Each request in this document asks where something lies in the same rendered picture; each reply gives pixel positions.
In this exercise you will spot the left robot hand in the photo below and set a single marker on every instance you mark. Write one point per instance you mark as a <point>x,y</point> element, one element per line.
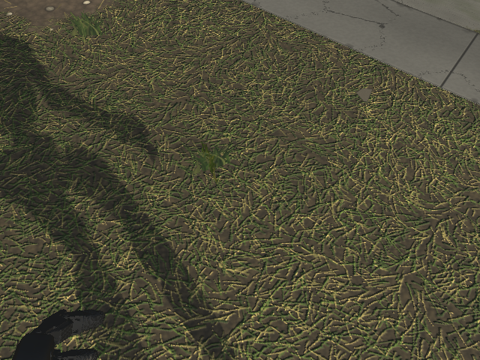
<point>40,343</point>

